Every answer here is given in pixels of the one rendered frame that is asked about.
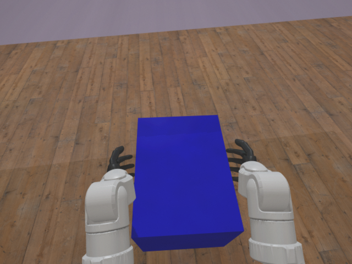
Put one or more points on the robot left forearm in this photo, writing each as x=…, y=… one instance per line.
x=107, y=219

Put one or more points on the carton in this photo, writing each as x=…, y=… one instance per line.
x=185, y=196

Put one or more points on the left robot hand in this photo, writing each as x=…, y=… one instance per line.
x=115, y=160

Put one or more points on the robot right forearm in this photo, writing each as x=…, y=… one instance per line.
x=269, y=202

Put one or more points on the right robot hand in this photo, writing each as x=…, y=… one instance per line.
x=247, y=154

